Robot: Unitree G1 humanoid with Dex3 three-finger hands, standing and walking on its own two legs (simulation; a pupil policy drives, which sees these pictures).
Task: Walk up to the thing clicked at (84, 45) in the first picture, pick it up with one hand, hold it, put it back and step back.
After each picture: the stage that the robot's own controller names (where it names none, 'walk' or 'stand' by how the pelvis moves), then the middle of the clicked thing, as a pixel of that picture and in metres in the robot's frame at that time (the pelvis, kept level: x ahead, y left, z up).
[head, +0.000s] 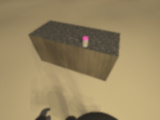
stand; (85, 41) +0.93 +0.10 -0.11
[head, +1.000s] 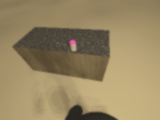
walk; (73, 45) +0.80 +0.28 -0.11
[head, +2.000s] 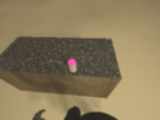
stand; (72, 65) +0.48 +0.20 -0.09
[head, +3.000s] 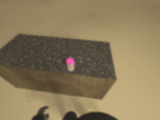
stand; (70, 64) +0.51 +0.20 -0.10
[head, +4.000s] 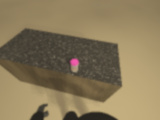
stand; (74, 65) +0.49 +0.17 -0.10
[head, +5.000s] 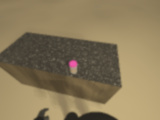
stand; (73, 67) +0.48 +0.18 -0.10
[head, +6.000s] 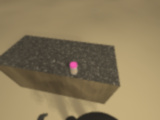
stand; (73, 68) +0.49 +0.17 -0.12
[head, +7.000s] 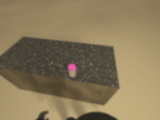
stand; (72, 70) +0.47 +0.19 -0.12
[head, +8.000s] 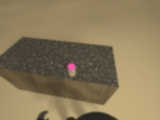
rise first; (71, 70) +0.47 +0.19 -0.12
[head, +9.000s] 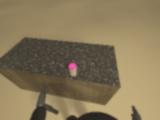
rise first; (72, 69) +0.47 +0.19 -0.11
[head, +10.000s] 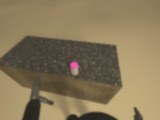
go down; (74, 68) +0.48 +0.19 -0.11
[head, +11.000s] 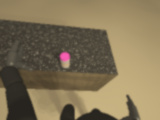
go down; (65, 60) +0.47 +0.18 -0.04
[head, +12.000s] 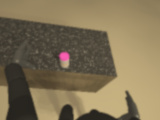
close in; (64, 60) +0.47 +0.18 -0.04
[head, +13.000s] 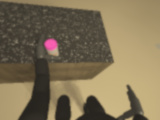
close; (52, 49) +0.49 +0.20 +0.01
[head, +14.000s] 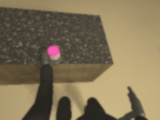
lift; (54, 55) +0.46 +0.19 +0.01
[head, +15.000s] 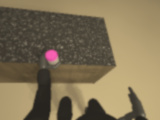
lift; (53, 59) +0.43 +0.21 +0.00
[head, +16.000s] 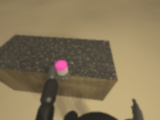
hold; (62, 70) +0.33 +0.18 +0.10
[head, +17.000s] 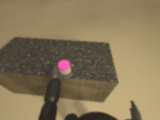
hold; (65, 69) +0.33 +0.17 +0.10
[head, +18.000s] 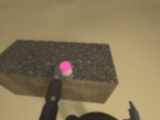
hold; (66, 71) +0.33 +0.16 +0.09
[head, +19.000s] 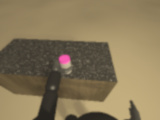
crouch; (65, 64) +0.38 +0.17 +0.10
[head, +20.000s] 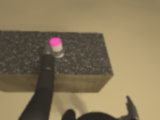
lower; (57, 48) +0.48 +0.21 +0.11
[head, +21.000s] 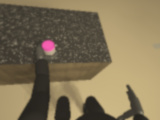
lower; (49, 50) +0.49 +0.21 +0.00
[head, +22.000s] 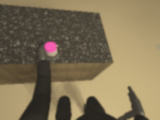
lower; (51, 51) +0.48 +0.20 +0.01
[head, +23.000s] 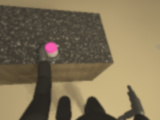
lower; (52, 52) +0.48 +0.20 +0.01
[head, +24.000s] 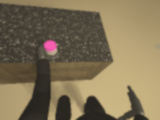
lower; (51, 50) +0.49 +0.20 +0.01
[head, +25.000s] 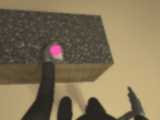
open; (56, 54) +0.47 +0.18 +0.00
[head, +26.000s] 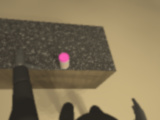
sink last; (64, 61) +0.45 +0.16 -0.03
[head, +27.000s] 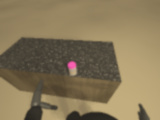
stand; (72, 68) +0.46 +0.18 -0.06
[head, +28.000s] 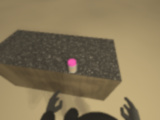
stand; (72, 66) +0.46 +0.18 -0.05
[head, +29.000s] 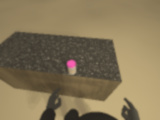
stand; (71, 67) +0.45 +0.17 -0.05
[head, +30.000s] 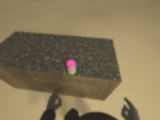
stand; (71, 67) +0.45 +0.17 -0.05
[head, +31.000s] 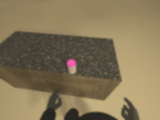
stand; (71, 66) +0.45 +0.17 -0.05
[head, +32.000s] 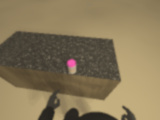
stand; (71, 66) +0.46 +0.17 -0.06
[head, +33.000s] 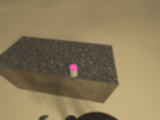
stand; (73, 70) +0.47 +0.17 -0.12
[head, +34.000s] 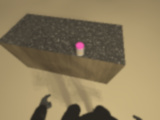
walk; (79, 49) +0.60 +0.13 -0.08
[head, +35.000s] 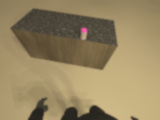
walk; (83, 34) +0.90 +0.12 -0.10
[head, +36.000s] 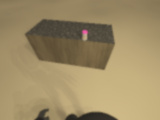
stand; (84, 35) +1.05 +0.14 -0.10
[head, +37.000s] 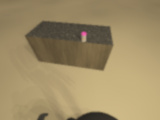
stand; (83, 37) +1.05 +0.15 -0.12
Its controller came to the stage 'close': yes
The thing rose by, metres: 0.24
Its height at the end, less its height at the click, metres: +0.00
